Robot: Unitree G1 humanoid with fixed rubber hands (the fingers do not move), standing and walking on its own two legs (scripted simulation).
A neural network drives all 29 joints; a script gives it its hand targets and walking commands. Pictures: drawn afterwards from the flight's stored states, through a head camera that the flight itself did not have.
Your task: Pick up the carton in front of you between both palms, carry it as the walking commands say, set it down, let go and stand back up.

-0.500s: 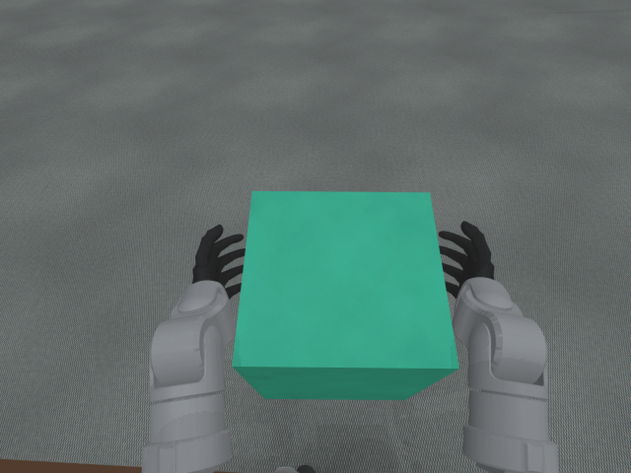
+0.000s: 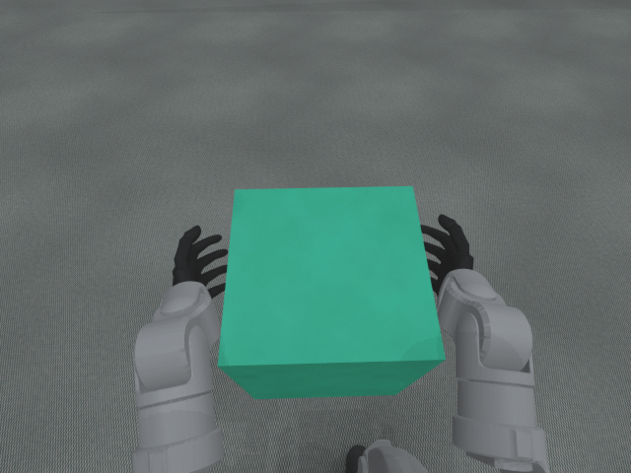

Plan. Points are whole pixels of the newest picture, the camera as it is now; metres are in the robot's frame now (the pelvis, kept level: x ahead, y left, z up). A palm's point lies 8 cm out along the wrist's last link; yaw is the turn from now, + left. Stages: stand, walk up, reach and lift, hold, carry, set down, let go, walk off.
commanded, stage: carry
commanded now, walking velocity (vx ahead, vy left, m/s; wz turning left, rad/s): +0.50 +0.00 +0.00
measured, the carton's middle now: (324, 304) +0.33 -0.01 +0.03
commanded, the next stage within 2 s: none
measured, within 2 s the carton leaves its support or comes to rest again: neither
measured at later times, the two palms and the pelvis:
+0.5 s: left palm (206, 151) +0.59 +0.16 +0.09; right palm (387, 143) +0.60 -0.14 +0.08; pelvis +0.33 +0.01 +0.01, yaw +1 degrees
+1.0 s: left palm (210, 69) +0.87 +0.18 +0.09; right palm (353, 63) +0.87 -0.12 +0.09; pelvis +0.65 +0.03 +0.00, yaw +0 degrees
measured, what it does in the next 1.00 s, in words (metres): walks ahead: right foot, then left foot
